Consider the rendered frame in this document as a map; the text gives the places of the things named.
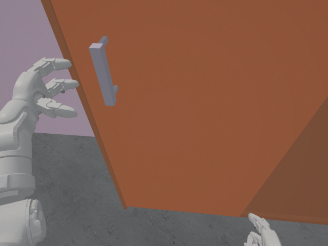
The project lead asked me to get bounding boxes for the robot left hand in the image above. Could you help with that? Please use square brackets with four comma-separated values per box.
[12, 57, 79, 118]

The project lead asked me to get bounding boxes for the robot left forearm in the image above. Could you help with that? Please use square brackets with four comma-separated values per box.
[0, 99, 39, 206]

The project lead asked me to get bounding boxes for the handle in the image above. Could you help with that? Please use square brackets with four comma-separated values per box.
[89, 36, 118, 106]

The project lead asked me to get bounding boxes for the robot right hand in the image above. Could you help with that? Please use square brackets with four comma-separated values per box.
[244, 213, 282, 246]

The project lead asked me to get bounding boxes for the wardrobe door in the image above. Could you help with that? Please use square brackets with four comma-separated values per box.
[51, 0, 328, 217]
[244, 97, 328, 218]

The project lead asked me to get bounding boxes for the left robot upper arm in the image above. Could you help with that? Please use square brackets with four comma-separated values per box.
[0, 199, 46, 246]

